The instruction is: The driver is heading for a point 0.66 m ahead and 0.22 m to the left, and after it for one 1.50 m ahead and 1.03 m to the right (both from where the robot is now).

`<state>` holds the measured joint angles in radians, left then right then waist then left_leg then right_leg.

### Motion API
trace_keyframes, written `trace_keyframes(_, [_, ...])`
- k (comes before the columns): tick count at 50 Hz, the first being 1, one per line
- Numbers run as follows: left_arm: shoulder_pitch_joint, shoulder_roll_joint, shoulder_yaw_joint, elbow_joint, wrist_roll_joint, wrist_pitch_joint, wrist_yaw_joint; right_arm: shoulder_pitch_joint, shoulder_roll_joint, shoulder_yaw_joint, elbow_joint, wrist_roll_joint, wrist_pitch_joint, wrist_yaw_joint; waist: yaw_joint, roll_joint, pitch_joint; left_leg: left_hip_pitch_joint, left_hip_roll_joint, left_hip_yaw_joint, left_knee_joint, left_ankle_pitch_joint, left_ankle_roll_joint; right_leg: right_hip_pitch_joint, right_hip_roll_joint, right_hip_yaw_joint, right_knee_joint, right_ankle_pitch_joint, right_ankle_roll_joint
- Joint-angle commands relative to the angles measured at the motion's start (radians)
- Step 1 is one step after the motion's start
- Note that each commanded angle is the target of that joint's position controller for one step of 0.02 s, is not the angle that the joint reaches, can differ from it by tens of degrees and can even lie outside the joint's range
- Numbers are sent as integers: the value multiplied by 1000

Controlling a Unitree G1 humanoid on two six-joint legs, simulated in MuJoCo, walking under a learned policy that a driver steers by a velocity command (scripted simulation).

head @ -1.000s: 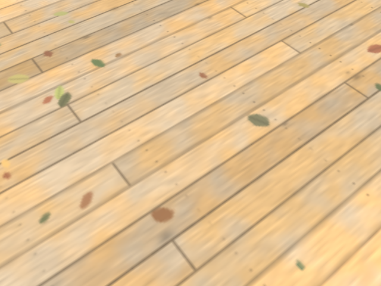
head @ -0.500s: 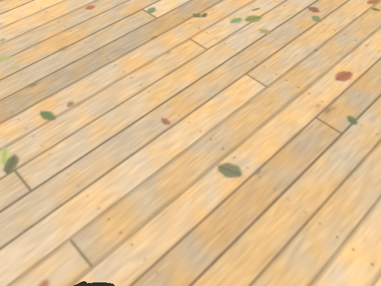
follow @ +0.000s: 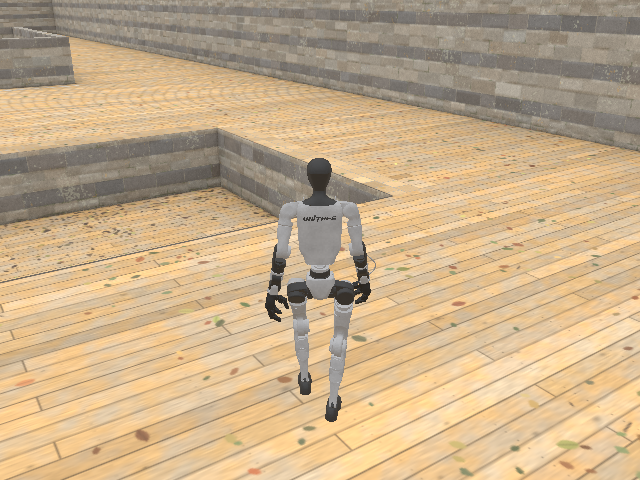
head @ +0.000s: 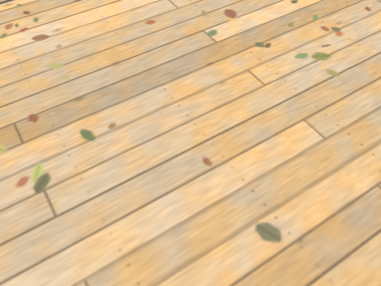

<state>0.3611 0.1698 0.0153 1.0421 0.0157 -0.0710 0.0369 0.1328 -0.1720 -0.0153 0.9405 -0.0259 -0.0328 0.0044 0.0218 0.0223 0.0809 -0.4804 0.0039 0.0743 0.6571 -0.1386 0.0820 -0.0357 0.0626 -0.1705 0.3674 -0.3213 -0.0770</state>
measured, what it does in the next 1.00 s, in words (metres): walks ahead, turning left: left foot, then right foot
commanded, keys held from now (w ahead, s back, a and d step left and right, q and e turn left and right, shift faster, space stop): q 0.36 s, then w+q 0.46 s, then w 0.18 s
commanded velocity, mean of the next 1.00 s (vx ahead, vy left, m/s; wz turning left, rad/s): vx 0.24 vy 0.00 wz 0.51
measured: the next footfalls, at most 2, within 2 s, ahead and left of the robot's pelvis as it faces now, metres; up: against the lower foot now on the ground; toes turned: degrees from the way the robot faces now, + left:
left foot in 0.04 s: +0.14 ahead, +0.07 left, +0.00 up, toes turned +4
right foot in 0.56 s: +0.09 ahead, -0.10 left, +0.00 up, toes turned +21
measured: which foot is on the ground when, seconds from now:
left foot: up 0.00-0.02, down 0.04-0.54, up 0.56-1.00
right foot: down 0.00-0.06, up 0.08-0.54, down 0.56-1.00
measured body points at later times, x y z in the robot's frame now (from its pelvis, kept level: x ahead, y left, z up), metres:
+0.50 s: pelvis +0.04 +0.00 +0.00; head +0.05 +0.01 +0.45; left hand +0.09 +0.28 -0.12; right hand +0.17 -0.26 -0.12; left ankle +0.10 +0.07 -0.74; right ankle +0.06 -0.14 -0.70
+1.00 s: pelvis +0.14 +0.07 -0.01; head +0.18 +0.09 +0.44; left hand -0.05 +0.26 -0.14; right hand +0.44 +0.00 -0.11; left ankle +0.17 +0.22 -0.72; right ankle +0.06 -0.12 -0.74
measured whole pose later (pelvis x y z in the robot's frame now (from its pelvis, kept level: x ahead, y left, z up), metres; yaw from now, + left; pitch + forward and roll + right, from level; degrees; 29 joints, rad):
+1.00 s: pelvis +0.14 +0.07 -0.01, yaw +32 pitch +3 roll +0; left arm 0.47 0.22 0.04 0.94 0.02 -0.08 0.00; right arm 0.04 -0.25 -0.05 0.75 -0.05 0.00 0.08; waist 0.09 0.01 0.03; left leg -0.52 0.01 0.06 0.62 -0.23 0.08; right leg 0.10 -0.07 -0.19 0.27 -0.40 0.05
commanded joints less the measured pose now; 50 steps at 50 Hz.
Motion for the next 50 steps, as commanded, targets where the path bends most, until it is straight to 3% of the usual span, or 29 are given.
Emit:
trace_keyframes(1, [32,159,39,-28,-4,14,21,126,-91,-29,-17,-5,-18,-8,-57,-90,-79,143,-39,18,-111,-44,44,13,-285,72,218,914,-71])
trace_keyframes(2, [37,174,47,-32,-5,18,22,196,-118,-42,-1,-8,-29,-12,-92,-30,-120,247,-17,-33,-201,161,71,-33,-245,44,384,786,-33])
trace_keyframes(3, [42,166,47,-76,-6,18,22,278,-222,-70,-7,-13,-38,-21,-111,110,-215,431,196,-296,-191,657,148,-214,-162,-6,692,360,18])
trace_keyframes(4, [81,99,40,-110,-25,33,12,259,-272,-89,-22,21,-13,-21,-69,245,-314,563,402,-582,-222,952,362,-445,43,61,948,-335,54])
trace_keyframes(5, [65,129,43,-102,9,51,10,236,-250,-89,-32,48,3,-13,-61,84,-298,474,384,-547,-267,735,363,-460,-40,181,969,-324,62])
trace_keyframes(6, [-16,123,47,-122,8,59,8,170,-208,-82,-48,34,15,-16,-58,36,-169,353,327,-495,-317,501,335,-502,-54,189,963,-261,72])
trace_keyframes(7, [-60,118,49,-133,7,62,9,116,-172,-72,-59,20,29,-21,-32,-15,-81,252,262,-441,-362,327,274,-509,-80,198,881,-186,78])
trace_keyframes(8, [-86,136,56,-150,15,69,10,94,-154,-68,-67,19,36,-27,-20,2,-60,208,212,-404,-382,245,232,-494,-95,202,812,-135,83])
trace_keyframes(10, [-57,115,54,-146,23,90,9,83,-155,-70,-79,8,36,-25,-7,25,-104,191,160,-367,-380,240,203,-448,-73,190,776,-82,93])
trace_keyframes(12, [-64,108,53,-159,13,100,8,94,-181,-79,-86,7,31,-20,-7,25,-139,209,144,-372,-378,211,187,-448,-67,196,724,-68,103])
trace_keyframes(17, [-166,137,58,-212,6,116,13,123,-215,-94,-101,6,49,-18,-47,86,-132,241,125,-476,-430,-158,148,-488,-58,219,587,-63,117])
trace_keyframes(21, [-181,153,58,-242,10,101,0,137,-238,-107,-110,6,58,-15,-52,107,-153,250,122,-575,-488,-436,150,-437,-35,211,493,-116,113])
trace_keyframes(24, [-136,150,53,-247,1,80,-7,99,-244,-115,-125,2,63,-8,-19,115,-135,158,95,-591,-509,-507,136,-276,6,195,349,-187,78])
trace_keyframes(26, [17,148,52,-212,-9,67,1,5,-229,-119,-157,5,70,1,66,129,-102,-4,19,-537,-508,-488,59,-20,45,158,83,-149,27])
trace_keyframes(27, [147,172,59,-174,-5,62,15,-62,-205,-116,-186,7,70,-2,132,100,-63,-130,-75,-450,-450,-493,-39,155,34,123,-136,-66,5])
trace_keyframes(28, [117,249,78,-169,-9,57,35,29,-129,-105,-167,25,70,-13,73,-189,-63,-259,-164,-303,-67,-518,-65,237,-199,357,-218,-206,-1])
trace_keyframes(29, [-26,297,78,-241,14,54,41,47,-104,-91,-197,22,53,-14,14,-244,-70,-367,-179,-207,180,-364,-60,123,-496,727,-290,-393,-79])
trace_keyframes(30, [-123,281,80,-253,23,50,35,0,-193,-106,-199,0,43,1,-31,-124,3,-349,-85,-230,255,-218,-60,-48,-470,706,-314,-435,-110])
trace_keyframes(32, [-185,218,65,-267,9,23,15,78,-206,-111,-169,-17,38,39,-88,-107,-18,-266,-75,-207,401,-96,-65,-90,-349,516,-289,-303,-61])
trace_keyframes(34, [-142,212,64,-266,4,9,3,99,-191,-104,-158,-23,46,55,-66,-139,-14,-280,-52,-156,509,-73,-74,-92,-292,379,-286,-228,-45])
trace_keyframes(36, [-41,200,65,-236,12,-3,-12,24,-165,-91,-189,-19,48,65,-16,-123,23,-358,-23,-151,512,-44,-80,-37,-292,327,-280,-150,-56])
trace_keyframes(39, [65,206,69,-205,16,-14,-23,-69,-158,-80,-220,-18,46,72,45,-116,39,-410,1,-142,423,-22,-93,65,-304,262,-264,2,-64])
trace_keyframes(45, [111,206,64,-168,16,-25,-31,-208,-118,-48,-281,-16,30,90,77,-158,58,-246,21,-32,92,-21,-66,56,-320,125,-234,289,-66])
trace_keyframes(48, [140,222,65,-130,7,-13,-31,-207,-117,-40,-285,-23,24,83,63,-186,48,-69,-17,48,-42,-108,-4,48,-334,86,-170,504,-63])
trace_keyframes(49, [138,232,65,-118,4,-9,-31,-159,-126,-44,-271,-23,18,74,30,-189,19,20,-49,66,-70,-136,23,55,-339,71,-95,708,-62])
trace_keyframes(50, [131,240,64,-109,0,-5,-30,-42,-140,-53,-234,-23,8,63,-34,-173,-50,166,-85,73,-122,-119,49,53,-331,42,54,903,-53])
